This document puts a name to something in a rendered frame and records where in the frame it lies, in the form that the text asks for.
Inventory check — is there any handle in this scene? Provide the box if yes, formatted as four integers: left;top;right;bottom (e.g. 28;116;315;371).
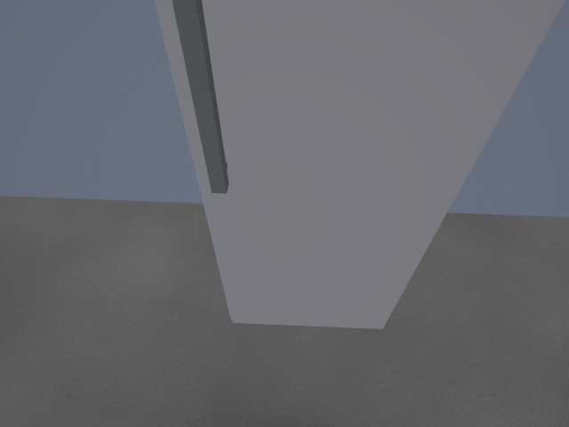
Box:
172;0;228;194

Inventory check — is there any fridge door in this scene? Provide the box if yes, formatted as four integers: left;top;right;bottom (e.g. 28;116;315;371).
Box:
157;0;565;329

